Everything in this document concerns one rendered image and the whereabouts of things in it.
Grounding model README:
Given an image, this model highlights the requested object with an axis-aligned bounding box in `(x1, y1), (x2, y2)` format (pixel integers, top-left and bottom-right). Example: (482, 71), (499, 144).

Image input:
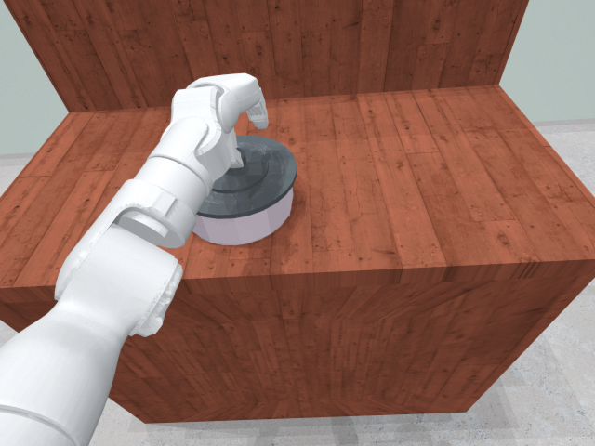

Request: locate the knob
(227, 148), (246, 172)

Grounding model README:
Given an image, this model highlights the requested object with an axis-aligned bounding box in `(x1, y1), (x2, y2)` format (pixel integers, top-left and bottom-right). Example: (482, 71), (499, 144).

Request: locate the left robot forearm
(55, 80), (239, 301)

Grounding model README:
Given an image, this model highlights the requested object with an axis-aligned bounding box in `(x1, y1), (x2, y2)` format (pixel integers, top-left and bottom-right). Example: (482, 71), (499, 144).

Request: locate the left robot upper arm
(0, 223), (183, 446)

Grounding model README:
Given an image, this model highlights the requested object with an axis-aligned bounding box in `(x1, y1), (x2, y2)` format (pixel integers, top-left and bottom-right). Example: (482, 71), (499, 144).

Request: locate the table
(0, 0), (595, 424)

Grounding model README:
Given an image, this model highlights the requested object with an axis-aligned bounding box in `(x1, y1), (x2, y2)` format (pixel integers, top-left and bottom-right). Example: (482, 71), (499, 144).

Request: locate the lid
(196, 135), (297, 219)

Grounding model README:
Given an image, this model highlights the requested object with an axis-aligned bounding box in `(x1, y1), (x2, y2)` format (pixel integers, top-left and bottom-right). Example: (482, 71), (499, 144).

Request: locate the pot
(192, 187), (293, 245)

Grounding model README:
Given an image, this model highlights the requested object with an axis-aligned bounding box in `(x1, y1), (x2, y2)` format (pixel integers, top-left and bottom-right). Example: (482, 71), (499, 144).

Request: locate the left robot hand
(186, 73), (268, 168)

